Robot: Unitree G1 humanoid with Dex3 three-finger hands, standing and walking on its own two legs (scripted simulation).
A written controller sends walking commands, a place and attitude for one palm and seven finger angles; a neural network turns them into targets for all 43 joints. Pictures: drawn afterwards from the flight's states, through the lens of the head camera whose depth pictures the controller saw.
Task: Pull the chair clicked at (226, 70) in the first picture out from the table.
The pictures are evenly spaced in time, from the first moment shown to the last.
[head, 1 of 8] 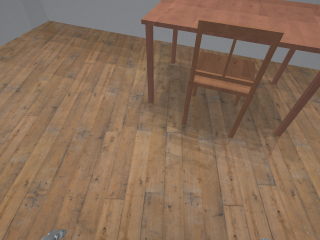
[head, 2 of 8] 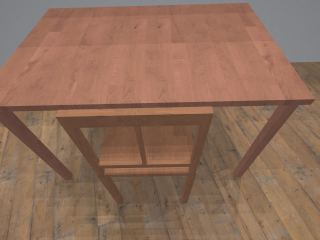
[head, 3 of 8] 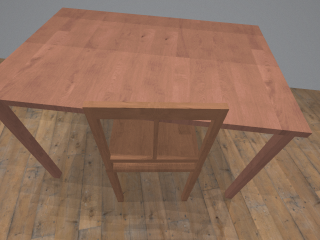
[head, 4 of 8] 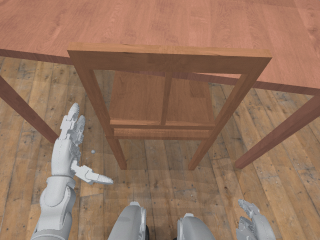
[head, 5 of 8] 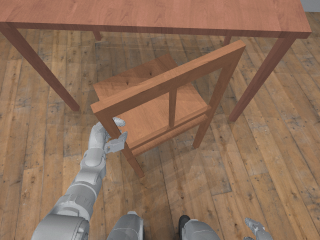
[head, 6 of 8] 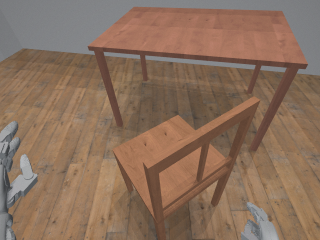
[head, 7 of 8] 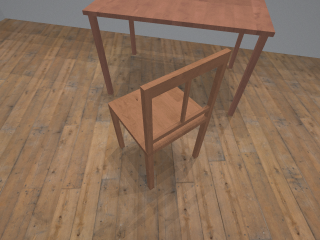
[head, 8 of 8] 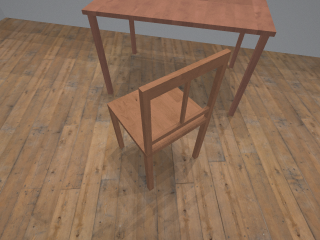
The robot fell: no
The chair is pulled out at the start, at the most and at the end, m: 0.00 0.55 0.55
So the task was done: yes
